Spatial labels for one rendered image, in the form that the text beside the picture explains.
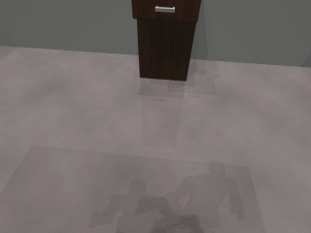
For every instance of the cabinet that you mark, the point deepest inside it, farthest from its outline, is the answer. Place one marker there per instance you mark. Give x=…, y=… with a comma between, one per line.
x=164, y=48

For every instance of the drawer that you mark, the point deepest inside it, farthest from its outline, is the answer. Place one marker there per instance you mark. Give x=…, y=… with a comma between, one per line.
x=185, y=10

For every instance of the handle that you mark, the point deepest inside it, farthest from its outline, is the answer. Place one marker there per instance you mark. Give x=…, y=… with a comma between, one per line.
x=164, y=9

